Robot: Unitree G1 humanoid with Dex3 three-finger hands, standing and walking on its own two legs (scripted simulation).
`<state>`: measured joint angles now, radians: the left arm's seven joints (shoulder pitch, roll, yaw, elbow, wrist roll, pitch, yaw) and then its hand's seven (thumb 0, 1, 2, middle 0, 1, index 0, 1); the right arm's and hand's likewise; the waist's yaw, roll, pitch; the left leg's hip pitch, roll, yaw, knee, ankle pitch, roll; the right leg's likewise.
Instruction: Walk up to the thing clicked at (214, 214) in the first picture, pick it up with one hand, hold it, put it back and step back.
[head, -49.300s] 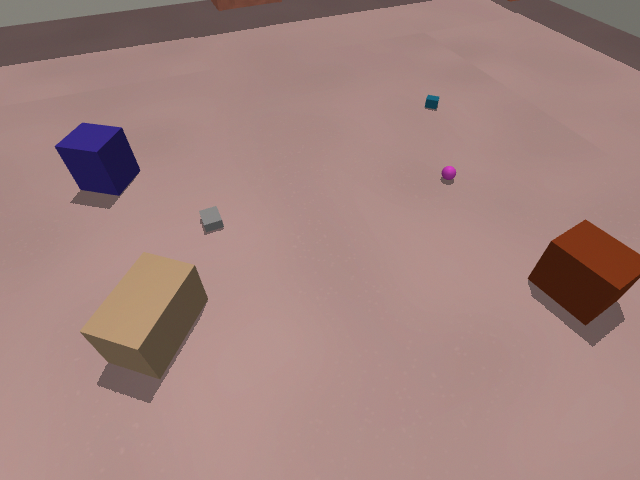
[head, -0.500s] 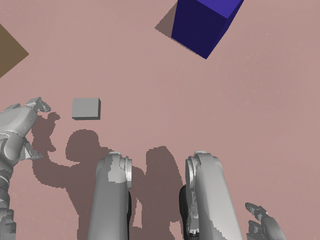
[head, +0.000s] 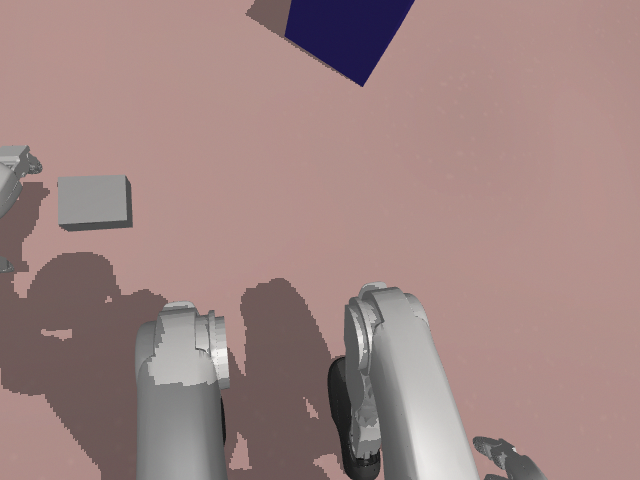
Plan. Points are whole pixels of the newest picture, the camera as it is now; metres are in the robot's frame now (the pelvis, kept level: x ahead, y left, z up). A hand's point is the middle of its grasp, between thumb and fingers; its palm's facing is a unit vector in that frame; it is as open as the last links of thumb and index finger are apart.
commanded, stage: rise first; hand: left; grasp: from above
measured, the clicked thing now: (96, 203) +0.51 +0.31 -0.33
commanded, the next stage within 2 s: none
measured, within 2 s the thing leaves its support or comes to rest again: neither
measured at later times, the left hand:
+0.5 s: hand (18, 210) +0.45 +0.35 -0.18, palm faces -0.46 -0.06 -0.89, open 13.3 cm
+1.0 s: hand (30, 207) +0.46 +0.35 -0.20, palm faces -0.45 -0.07 -0.89, open 13.8 cm
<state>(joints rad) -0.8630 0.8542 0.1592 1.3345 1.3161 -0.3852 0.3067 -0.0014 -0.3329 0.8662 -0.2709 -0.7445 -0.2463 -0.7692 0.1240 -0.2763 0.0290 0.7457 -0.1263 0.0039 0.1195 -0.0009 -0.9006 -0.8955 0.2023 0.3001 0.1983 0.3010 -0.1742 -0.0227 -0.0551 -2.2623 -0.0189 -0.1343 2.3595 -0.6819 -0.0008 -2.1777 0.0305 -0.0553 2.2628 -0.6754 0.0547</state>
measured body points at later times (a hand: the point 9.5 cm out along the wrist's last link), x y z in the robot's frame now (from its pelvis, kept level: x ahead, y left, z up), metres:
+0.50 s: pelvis +0.01 +0.00 -0.03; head +0.25 +0.08 +0.34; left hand +0.47 +0.35 -0.13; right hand +0.07 -0.28 -0.12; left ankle +0.08 +0.12 -0.31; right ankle +0.11 -0.13 -0.31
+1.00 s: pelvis +0.01 +0.00 -0.03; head +0.26 +0.09 +0.33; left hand +0.48 +0.35 -0.15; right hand +0.06 -0.28 -0.12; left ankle +0.08 +0.12 -0.31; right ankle +0.11 -0.13 -0.31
